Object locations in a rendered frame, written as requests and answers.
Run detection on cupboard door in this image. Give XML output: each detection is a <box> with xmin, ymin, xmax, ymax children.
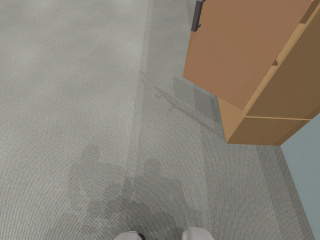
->
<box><xmin>182</xmin><ymin>0</ymin><xmax>314</xmax><ymax>110</ymax></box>

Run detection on right robot thigh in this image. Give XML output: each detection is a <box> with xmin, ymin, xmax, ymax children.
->
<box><xmin>182</xmin><ymin>227</ymin><xmax>214</xmax><ymax>240</ymax></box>

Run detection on handle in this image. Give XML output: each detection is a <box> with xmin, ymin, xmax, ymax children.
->
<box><xmin>191</xmin><ymin>0</ymin><xmax>206</xmax><ymax>32</ymax></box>

